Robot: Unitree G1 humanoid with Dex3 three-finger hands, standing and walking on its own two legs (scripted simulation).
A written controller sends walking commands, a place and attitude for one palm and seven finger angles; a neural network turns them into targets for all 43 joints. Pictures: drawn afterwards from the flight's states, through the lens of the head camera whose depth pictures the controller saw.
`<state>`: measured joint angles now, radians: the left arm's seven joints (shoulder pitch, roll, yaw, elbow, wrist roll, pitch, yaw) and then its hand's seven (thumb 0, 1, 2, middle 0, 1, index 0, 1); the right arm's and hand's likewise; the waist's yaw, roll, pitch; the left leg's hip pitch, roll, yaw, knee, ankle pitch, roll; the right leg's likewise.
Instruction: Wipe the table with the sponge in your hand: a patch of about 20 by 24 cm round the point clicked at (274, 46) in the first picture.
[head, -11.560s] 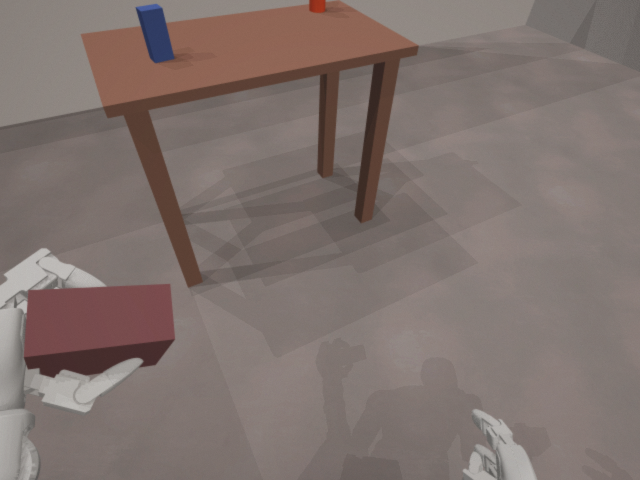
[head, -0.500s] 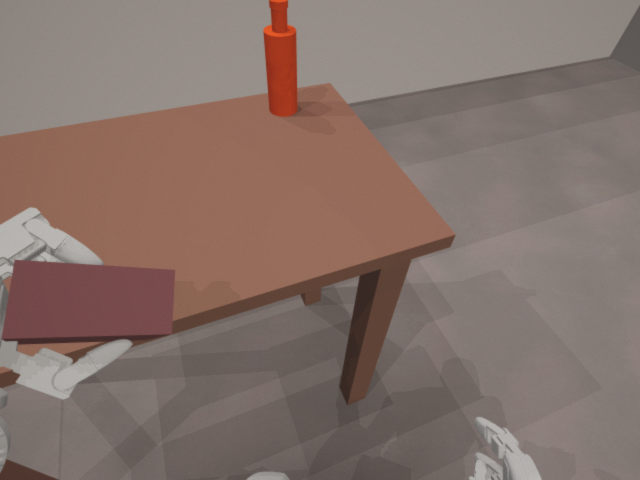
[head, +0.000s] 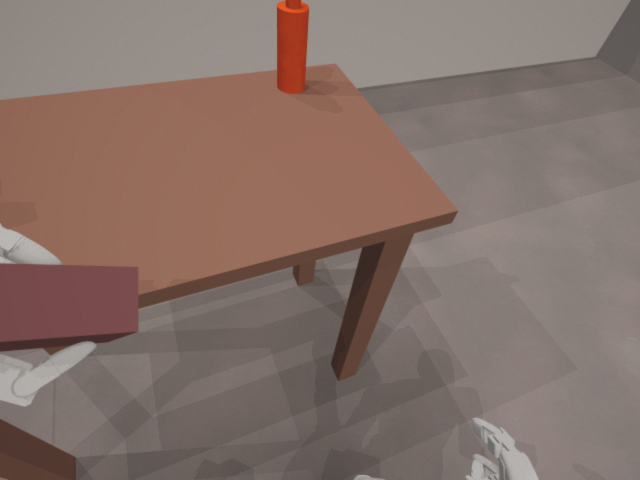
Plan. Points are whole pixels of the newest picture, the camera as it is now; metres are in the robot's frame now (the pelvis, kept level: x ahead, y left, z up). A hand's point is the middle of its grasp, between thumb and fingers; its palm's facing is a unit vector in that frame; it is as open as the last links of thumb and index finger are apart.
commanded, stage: come to a stop and stand still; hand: left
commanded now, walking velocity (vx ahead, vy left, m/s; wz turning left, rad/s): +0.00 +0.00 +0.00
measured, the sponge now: (74, 309) +0.22 +0.24 +0.17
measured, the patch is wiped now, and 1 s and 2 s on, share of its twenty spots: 0.00 0.00 0.00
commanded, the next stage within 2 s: look again from close up in 0.72 s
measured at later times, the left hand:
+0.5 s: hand out of the picture +0.14 +0.28 +0.16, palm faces +0.43 -0.80 -0.41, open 9.8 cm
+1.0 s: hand out of the picture +0.19 +0.32 +0.20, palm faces +0.46 -0.78 -0.41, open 9.8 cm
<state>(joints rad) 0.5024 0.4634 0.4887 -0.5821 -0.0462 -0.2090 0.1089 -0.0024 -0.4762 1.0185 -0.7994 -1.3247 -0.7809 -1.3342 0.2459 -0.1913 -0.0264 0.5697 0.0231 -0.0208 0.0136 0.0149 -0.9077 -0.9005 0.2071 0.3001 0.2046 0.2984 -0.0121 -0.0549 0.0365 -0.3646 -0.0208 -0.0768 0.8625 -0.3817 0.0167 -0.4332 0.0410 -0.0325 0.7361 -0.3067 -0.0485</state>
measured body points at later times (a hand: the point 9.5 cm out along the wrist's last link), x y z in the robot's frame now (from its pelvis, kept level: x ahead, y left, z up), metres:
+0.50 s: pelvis -0.06 +0.02 +0.02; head -0.05 +0.02 +0.47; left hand +0.11 +0.32 +0.19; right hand +0.09 -0.22 -0.07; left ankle -0.06 +0.15 -0.71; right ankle -0.01 -0.06 -0.71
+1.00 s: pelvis -0.06 +0.04 +0.03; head -0.02 +0.05 +0.48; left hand +0.16 +0.36 +0.23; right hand +0.11 -0.18 -0.06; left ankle -0.06 +0.15 -0.71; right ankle -0.01 -0.06 -0.71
